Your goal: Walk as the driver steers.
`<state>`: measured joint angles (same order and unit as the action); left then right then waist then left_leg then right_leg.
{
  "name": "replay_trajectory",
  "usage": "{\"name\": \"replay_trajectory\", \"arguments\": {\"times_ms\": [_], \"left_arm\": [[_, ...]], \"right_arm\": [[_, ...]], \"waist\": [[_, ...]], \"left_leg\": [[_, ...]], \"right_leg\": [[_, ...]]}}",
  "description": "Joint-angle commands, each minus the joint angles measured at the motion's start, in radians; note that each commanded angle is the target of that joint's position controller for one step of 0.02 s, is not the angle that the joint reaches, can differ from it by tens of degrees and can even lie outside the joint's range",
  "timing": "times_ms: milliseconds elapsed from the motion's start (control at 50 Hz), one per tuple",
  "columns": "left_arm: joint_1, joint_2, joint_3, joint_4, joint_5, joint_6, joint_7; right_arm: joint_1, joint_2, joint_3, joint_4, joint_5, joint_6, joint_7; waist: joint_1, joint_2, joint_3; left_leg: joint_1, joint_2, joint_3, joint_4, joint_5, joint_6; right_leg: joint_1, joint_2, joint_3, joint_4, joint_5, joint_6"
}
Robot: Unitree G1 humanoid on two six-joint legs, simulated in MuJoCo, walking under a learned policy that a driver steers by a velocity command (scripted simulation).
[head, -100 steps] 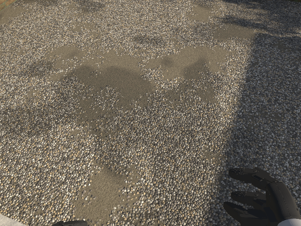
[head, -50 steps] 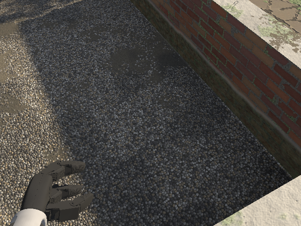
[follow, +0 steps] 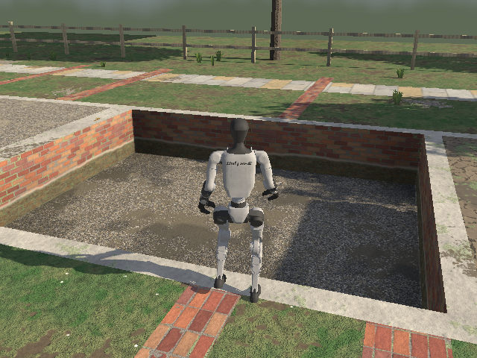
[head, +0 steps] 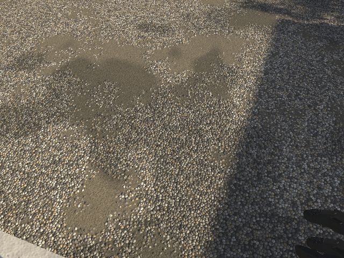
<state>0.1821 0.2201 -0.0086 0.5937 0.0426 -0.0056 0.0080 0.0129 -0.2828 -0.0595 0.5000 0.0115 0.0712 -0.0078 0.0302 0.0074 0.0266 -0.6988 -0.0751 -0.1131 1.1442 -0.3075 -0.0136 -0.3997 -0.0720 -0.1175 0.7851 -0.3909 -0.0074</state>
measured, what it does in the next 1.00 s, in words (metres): steps to the left, turning right: left foot, then right foot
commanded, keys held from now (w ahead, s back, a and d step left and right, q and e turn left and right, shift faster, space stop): w+q+shift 0.16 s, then w+shift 0.02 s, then w+e+shift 0.82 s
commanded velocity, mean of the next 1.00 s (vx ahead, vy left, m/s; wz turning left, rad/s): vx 1.00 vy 0.00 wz -0.20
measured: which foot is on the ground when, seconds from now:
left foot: up 0.00-0.14, down 0.16-1.00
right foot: down 0.00-0.20, up 0.22-0.54, down 0.56-1.00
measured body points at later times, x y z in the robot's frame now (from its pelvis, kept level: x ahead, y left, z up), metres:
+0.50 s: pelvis +0.04 +0.07 +0.00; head +0.05 +0.07 +0.45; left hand +0.23 +0.33 -0.06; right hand +0.29 -0.09 -0.07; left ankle +0.10 +0.15 -0.71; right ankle +0.06 -0.04 -0.67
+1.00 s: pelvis +0.04 +0.10 +0.00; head +0.05 +0.07 +0.45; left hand +0.35 +0.24 -0.03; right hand +0.19 -0.18 -0.07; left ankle +0.10 +0.19 -0.71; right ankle +0.04 -0.01 -0.71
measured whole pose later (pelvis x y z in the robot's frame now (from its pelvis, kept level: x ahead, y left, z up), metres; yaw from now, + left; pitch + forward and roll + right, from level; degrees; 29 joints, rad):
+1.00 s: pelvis +0.04 +0.10 +0.00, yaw -16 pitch -1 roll +1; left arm -0.02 0.22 0.01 0.52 -0.02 0.07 -0.05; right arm 0.08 -0.23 -0.01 0.55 -0.02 0.00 -0.04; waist 0.00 0.03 0.04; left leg -0.37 0.08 0.22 0.76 -0.36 0.02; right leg -0.39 0.04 0.06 0.80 -0.40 -0.03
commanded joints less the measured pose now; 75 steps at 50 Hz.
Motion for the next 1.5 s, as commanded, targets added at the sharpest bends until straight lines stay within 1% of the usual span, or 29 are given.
{"name": "replay_trajectory", "arguments": {"times_ms": [20,160,180,220,260,320,440,540,560,580,600,620,700,760,800,840,900,960,1020,1080,1120,1140,1180,1220,1340,1380,1400,1440,1500], "left_arm": [[-0.120,0.113,0.032,-0.081,0.002,-0.034,-0.009],[-0.041,0.150,0.072,-0.029,-0.012,-0.019,-0.017],[0.000,0.115,0.063,-0.029,-0.008,-0.003,-0.019],[-0.212,0.074,0.053,-0.164,-0.013,0.009,-0.034],[-0.246,0.068,0.049,-0.151,-0.045,0.001,-0.008],[-0.162,0.022,0.037,-0.113,-0.037,0.009,0.019],[-0.166,0.050,0.044,-0.120,-0.026,0.032,0.007],[-0.127,0.003,0.021,-0.097,-0.059,0.041,-0.038],[-0.082,0.001,0.021,-0.080,-0.051,0.037,-0.045],[-0.068,0.054,0.033,-0.073,-0.046,0.033,-0.051],[-0.126,0.140,0.061,-0.105,-0.083,0.048,-0.051],[-0.138,0.150,0.065,-0.131,-0.075,0.056,-0.042],[-0.249,0.113,0.050,-0.172,-0.043,0.049,-0.010],[-0.339,0.086,0.041,-0.192,-0.081,0.070,-0.024],[-0.271,0.037,0.034,-0.196,-0.093,0.066,-0.031],[-0.294,0.053,0.044,-0.201,-0.077,0.058,-0.029],[-0.324,0.049,0.040,-0.197,-0.056,0.059,-0.036],[-0.209,0.030,0.032,-0.142,-0.051,0.068,-0.063],[-0.167,0.090,0.041,-0.127,-0.088,0.082,-0.057],[-0.322,0.127,0.037,-0.182,-0.049,0.099,-0.038],[-0.442,0.127,0.043,-0.215,-0.085,0.072,-0.030],[-0.442,0.106,0.047,-0.229,-0.100,0.056,-0.040],[-0.401,0.064,0.043,-0.225,-0.102,0.034,-0.041],[-0.460,0.102,0.060,-0.234,-0.050,0.026,-0.051],[-0.247,0.014,0.033,-0.163,-0.053,0.056,-0.072],[-0.129,0.017,0.029,-0.113,-0.055,0.061,-0.063],[-0.136,0.083,0.036,-0.132,-0.076,0.064,-0.054],[-0.161,0.128,0.042,-0.175,-0.057,0.065,-0.014],[-0.197,0.057,0.016,-0.169,-0.022,0.020,0.027]], "right_arm": [[-0.106,-0.015,0.019,-0.089,-0.007,-0.001,0.000],[-0.080,-0.021,0.028,-0.067,-0.012,-0.005,0.043],[0.021,-0.017,0.027,-0.030,-0.010,-0.009,0.045],[0.151,-0.127,0.004,-0.011,0.042,0.001,0.033],[0.068,-0.077,0.018,-0.066,-0.012,0.002,-0.005],[-0.005,-0.009,0.046,-0.072,-0.046,-0.053,-0.032],[0.019,0.018,0.054,-0.050,-0.032,-0.113,-0.021],[0.022,-0.026,0.037,-0.028,-0.024,-0.102,-0.011],[0.020,-0.006,0.041,-0.032,-0.017,-0.092,-0.014],[0.015,0.037,0.045,-0.055,-0.019,-0.084,-0.021],[-0.089,0.024,0.049,-0.105,-0.019,-0.079,-0.023],[-0.186,-0.003,0.041,-0.139,-0.008,-0.082,-0.023],[-0.058,0.008,0.046,-0.106,-0.031,-0.103,-0.028],[0.012,0.036,0.054,-0.075,-0.033,-0.092,-0.018],[0.017,-0.030,0.029,-0.059,-0.051,-0.082,-0.014],[0.056,-0.085,0.012,-0.044,-0.053,-0.076,-0.019],[0.023,-0.065,0.020,-0.036,-0.054,-0.092,-0.029],[-0.064,-0.060,0.022,-0.041,-0.021,-0.095,-0.036],[-0.047,0.005,0.037,-0.066,-0.036,-0.065,-0.028],[-0.052,0.059,0.057,-0.107,-0.033,-0.076,0.001],[0.035,0.059,0.051,-0.078,-0.025,-0.088,-0.007],[0.083,-0.001,0.028,-0.046,-0.044,-0.092,-0.006],[0.143,-0.118,-0.019,-0.004,-0.070,-0.081,-0.015],[0.125,-0.071,0.001,-0.007,-0.064,-0.085,-0.028],[0.011,-0.012,0.022,0.015,-0.020,-0.107,-0.009],[0.058,0.065,0.035,-0.002,-0.029,-0.080,-0.003],[-0.055,0.062,0.038,-0.074,-0.024,-0.069,0.001],[-0.114,0.012,0.014,-0.108,-0.009,-0.061,-0.012],[-0.027,0.048,0.026,-0.068,-0.004,-0.063,-0.036]], "waist": [[-0.026,-0.108,-0.090],[0.001,-0.042,-0.116],[-0.020,0.068,-0.185],[-0.170,0.400,-0.238],[-0.137,0.183,-0.237],[-0.069,0.079,-0.235],[-0.058,0.046,-0.182],[-0.036,0.100,-0.145],[-0.018,0.053,-0.133],[-0.036,-0.115,-0.111],[0.015,-0.231,-0.090],[0.055,-0.208,-0.070],[-0.018,-0.162,-0.156],[-0.072,-0.055,-0.157],[-0.057,0.188,-0.202],[-0.089,0.260,-0.163],[-0.064,0.165,-0.124],[0.025,0.108,-0.135],[0.045,-0.165,-0.089],[0.004,-0.273,-0.113],[-0.087,-0.218,-0.161],[-0.088,-0.119,-0.189],[-0.130,0.267,-0.200],[-0.136,0.153,-0.126],[-0.013,0.069,-0.112],[0.002,-0.171,-0.162],[0.082,-0.366,-0.151],[0.087,-0.268,-0.174],[0.021,-0.115,-0.220]], "left_leg": [[-0.017,0.100,0.039,-0.046,0.103,-0.004],[0.274,0.118,0.233,-0.378,0.092,0.083],[0.408,0.070,0.198,-0.380,0.178,0.112],[0.618,0.249,-0.315,-0.680,0.011,0.251],[0.550,0.334,-0.327,-0.698,-0.005,0.269],[0.334,0.340,-0.210,-0.651,0.031,0.216],[0.281,0.375,-0.120,-0.663,0.046,0.177],[0.219,0.316,0.038,-0.696,-0.051,0.091],[0.165,0.273,0.103,-0.613,-0.036,0.051],[0.087,0.171,0.230,-0.414,0.018,-0.002],[0.002,0.099,0.224,-0.368,-0.002,-0.040],[-0.027,0.088,0.181,-0.319,-0.070,-0.051],[0.065,0.086,0.093,-0.261,-0.097,-0.064],[0.428,0.066,0.161,-0.467,0.154,-0.061],[0.631,0.179,0.097,-0.516,0.256,-0.026],[0.615,0.332,-0.055,-0.651,0.178,0.042],[0.466,0.374,-0.025,-0.686,0.106,0.059],[0.302,0.285,0.155,-0.649,-0.017,-0.014],[0.267,0.095,0.310,-0.382,0.009,-0.071],[0.228,0.043,0.187,-0.248,-0.106,-0.075],[0.447,0.066,0.157,-0.366,0.024,-0.041],[0.641,0.102,0.160,-0.435,0.102,-0.008],[0.816,0.379,-0.096,-0.635,-0.055,0.084],[0.630,0.472,-0.173,-0.707,-0.059,0.126],[0.302,0.326,0.234,-0.645,-0.091,0.007],[0.271,0.186,0.341,-0.333,-0.046,-0.038],[0.108,0.101,0.335,-0.174,-0.242,-0.074],[-0.082,0.086,0.144,0.104,-0.259,-0.105],[-0.017,0.043,-0.015,0.198,-0.120,-0.094]], "right_leg": [[0.047,-0.236,0.193,-0.298,0.106,-0.040],[0.086,-0.229,-0.004,-0.161,0.026,-0.020],[0.045,-0.146,-0.085,0.078,0.212,0.006],[-0.389,0.082,-0.053,0.488,-0.241,0.116],[-0.433,0.049,0.102,0.616,-0.129,0.134],[-0.267,0.097,0.213,0.577,-0.020,0.109],[-0.163,0.071,0.191,0.347,0.048,0.067],[0.181,0.093,0.037,-0.059,0.027,-0.018],[0.270,0.096,0.066,-0.134,0.055,-0.044],[0.313,0.015,0.227,-0.119,0.261,-0.088],[0.242,-0.054,0.484,-0.200,0.234,-0.171],[0.207,-0.103,0.596,-0.280,0.234,-0.196],[0.201,-0.070,0.557,-0.238,0.454,-0.207],[0.008,0.035,0.462,-0.218,0.378,-0.134],[-0.123,0.139,0.316,-0.112,0.216,-0.068],[-0.184,0.157,0.227,0.042,0.036,-0.044],[-0.117,0.091,0.177,0.113,0.025,-0.044],[0.165,0.109,0.123,-0.019,0.161,-0.070],[0.073,0.079,0.377,-0.150,0.341,-0.137],[0.013,0.023,0.573,-0.233,0.412,-0.172],[-0.098,0.045,0.524,-0.259,0.257,-0.145],[-0.240,0.108,0.448,-0.235,0.136,-0.097],[-0.474,0.168,0.252,0.070,0.060,-0.035],[-0.425,0.086,0.225,0.200,0.019,-0.016],[0.109,0.061,0.062,0.018,0.156,-0.024],[0.200,0.105,0.108,-0.056,0.261,-0.070],[0.181,-0.004,0.375,-0.255,0.198,-0.132],[0.231,-0.155,0.607,-0.362,0.175,-0.221],[0.129,-0.171,0.495,-0.291,0.232,-0.170]]}}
